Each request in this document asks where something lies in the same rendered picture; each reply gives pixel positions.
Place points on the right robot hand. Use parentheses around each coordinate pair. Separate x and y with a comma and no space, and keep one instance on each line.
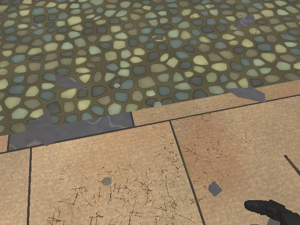
(273,210)

